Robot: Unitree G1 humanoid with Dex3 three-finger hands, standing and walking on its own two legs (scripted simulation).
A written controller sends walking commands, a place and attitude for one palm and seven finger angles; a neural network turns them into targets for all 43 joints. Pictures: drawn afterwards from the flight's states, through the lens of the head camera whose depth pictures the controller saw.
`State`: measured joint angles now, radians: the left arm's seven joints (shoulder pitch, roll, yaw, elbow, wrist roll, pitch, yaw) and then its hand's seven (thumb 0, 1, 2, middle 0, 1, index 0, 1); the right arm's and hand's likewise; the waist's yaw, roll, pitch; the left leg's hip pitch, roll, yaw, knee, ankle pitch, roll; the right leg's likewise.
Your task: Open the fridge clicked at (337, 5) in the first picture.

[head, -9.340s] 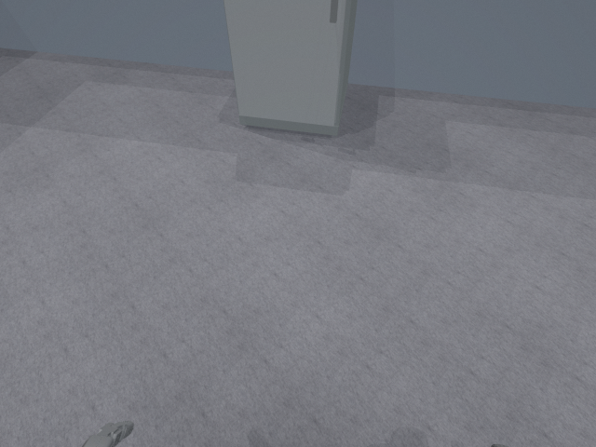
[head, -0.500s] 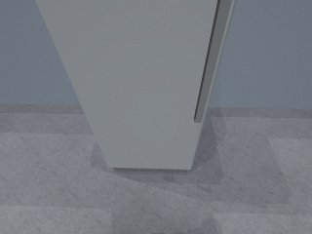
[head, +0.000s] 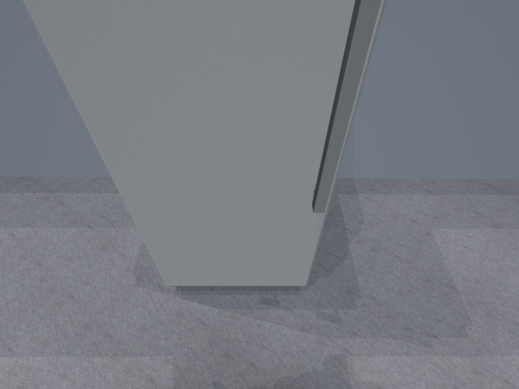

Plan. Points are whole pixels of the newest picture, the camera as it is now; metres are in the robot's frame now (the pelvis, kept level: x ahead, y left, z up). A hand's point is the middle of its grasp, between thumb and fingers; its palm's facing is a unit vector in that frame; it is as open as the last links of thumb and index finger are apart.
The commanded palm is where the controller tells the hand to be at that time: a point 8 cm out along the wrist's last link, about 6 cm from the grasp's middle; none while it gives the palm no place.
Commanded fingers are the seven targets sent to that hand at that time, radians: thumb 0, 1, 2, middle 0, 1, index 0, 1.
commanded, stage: look again from close up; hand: right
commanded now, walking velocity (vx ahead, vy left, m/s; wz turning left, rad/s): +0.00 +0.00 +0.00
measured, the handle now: (336, 118) +0.57 -0.11 +0.12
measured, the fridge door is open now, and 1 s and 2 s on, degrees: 0 0 0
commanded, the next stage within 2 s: shuffle to correct the standing spot in 1.22 s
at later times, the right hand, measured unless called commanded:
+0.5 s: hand out of the picture +0.14 -0.21 -0.14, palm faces -0.05 +0.94 -0.34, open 7.4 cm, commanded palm none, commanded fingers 0.00 -0.90 -0.90 0.20 0.30 0.20 0.30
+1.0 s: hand out of the picture +0.08 -0.20 -0.15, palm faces -0.06 +0.95 -0.32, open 7.4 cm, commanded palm none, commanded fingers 0.00 -0.90 -0.90 0.20 0.30 0.20 0.30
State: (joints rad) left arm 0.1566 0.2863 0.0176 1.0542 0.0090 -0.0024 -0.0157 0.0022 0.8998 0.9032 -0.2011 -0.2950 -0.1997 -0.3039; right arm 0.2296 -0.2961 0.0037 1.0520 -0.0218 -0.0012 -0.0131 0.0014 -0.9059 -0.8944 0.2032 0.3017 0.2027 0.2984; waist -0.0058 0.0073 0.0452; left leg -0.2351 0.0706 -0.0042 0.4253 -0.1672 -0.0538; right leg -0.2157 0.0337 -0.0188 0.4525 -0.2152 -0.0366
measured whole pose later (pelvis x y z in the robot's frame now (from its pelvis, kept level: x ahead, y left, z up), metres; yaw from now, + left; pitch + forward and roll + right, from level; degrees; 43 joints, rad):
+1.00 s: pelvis +0.02 +0.03 +0.01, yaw +1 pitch -2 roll +0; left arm 0.16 0.32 0.00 1.14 0.01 0.00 -0.01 0.00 0.90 0.90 -0.20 -0.29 -0.20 -0.30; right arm 0.17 -0.31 0.02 1.09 -0.01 -0.01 -0.01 0.00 -0.90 -0.89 0.20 0.30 0.20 0.30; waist 0.01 -0.01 0.06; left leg -0.14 0.01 0.00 0.33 -0.15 -0.01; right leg -0.10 -0.02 -0.02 0.33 -0.19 0.02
